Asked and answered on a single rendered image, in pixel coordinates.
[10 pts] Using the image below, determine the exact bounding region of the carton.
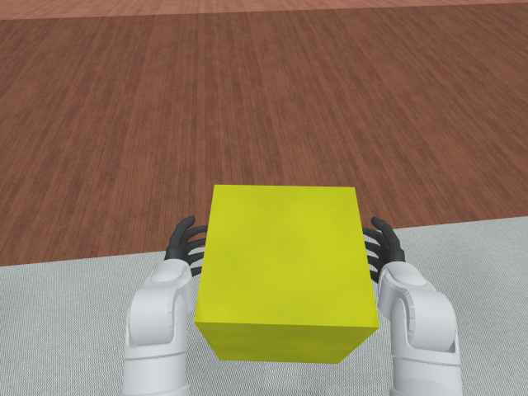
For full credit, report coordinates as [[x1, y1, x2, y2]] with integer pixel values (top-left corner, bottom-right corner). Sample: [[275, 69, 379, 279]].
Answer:
[[194, 185, 380, 364]]

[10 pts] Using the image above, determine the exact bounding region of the right robot hand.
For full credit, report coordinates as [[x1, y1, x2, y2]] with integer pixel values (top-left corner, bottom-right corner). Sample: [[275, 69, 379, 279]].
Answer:
[[362, 217, 405, 284]]

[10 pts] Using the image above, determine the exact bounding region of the robot right forearm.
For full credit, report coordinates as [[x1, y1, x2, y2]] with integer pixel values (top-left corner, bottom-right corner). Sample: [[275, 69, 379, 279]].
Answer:
[[378, 262, 463, 396]]

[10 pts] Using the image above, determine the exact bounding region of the left robot hand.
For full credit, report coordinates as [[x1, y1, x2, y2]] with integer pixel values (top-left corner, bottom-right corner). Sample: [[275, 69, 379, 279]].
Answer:
[[164, 215, 208, 277]]

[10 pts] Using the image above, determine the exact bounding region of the robot left forearm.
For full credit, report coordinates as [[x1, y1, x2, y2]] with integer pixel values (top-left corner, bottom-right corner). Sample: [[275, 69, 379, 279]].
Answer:
[[116, 259, 195, 396]]

